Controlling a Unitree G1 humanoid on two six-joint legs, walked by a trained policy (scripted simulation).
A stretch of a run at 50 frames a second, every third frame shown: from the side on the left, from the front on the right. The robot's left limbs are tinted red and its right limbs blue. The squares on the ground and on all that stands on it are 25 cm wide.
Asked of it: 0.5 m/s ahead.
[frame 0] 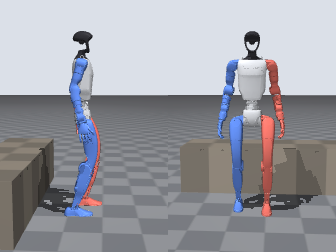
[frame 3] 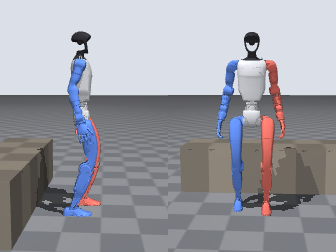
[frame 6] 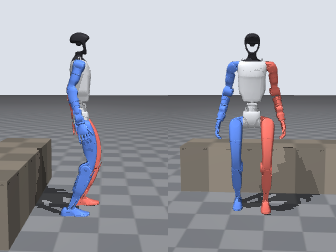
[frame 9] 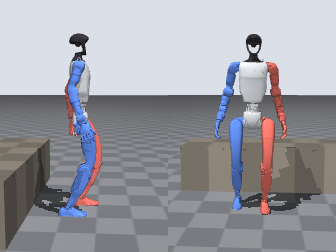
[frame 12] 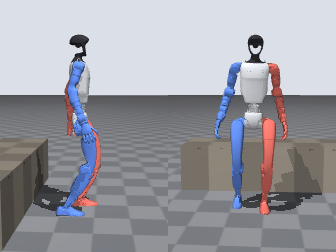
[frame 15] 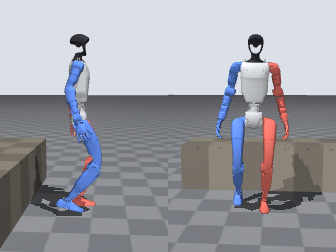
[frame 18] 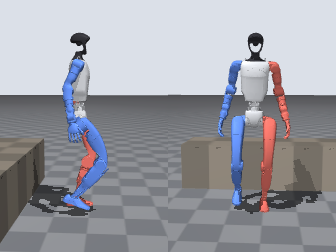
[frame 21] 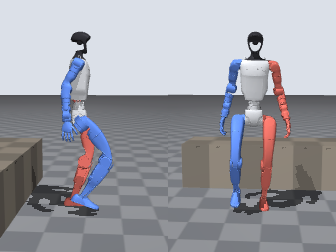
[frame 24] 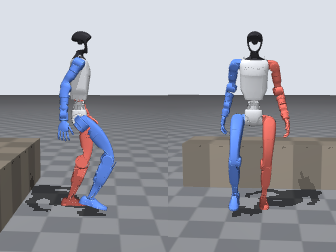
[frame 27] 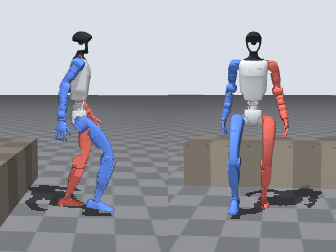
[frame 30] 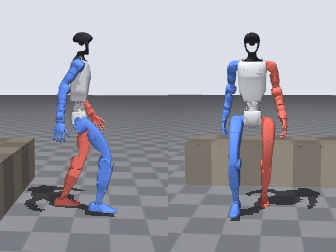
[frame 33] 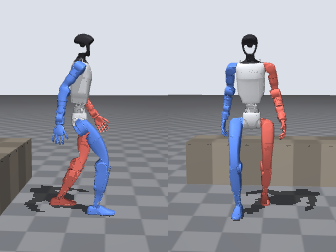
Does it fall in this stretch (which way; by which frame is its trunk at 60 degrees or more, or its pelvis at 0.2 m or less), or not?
no
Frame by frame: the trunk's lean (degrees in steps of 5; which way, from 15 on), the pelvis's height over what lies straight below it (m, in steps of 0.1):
0: 0, 0.8
3: 0, 0.8
6: 0, 0.8
9: 0, 0.8
12: 0, 0.8
15: 0, 0.8
18: 0, 0.8
21: 0, 0.8
24: 0, 0.8
27: 5, 0.8
30: 5, 0.8
33: 5, 0.8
